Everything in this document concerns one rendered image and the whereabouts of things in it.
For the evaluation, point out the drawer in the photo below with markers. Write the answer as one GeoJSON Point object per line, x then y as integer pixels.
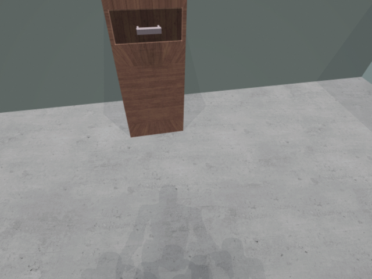
{"type": "Point", "coordinates": [125, 22]}

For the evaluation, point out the handle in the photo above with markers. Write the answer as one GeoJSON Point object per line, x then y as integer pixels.
{"type": "Point", "coordinates": [149, 30]}

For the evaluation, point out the cabinet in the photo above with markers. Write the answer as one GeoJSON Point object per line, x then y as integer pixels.
{"type": "Point", "coordinates": [151, 74]}

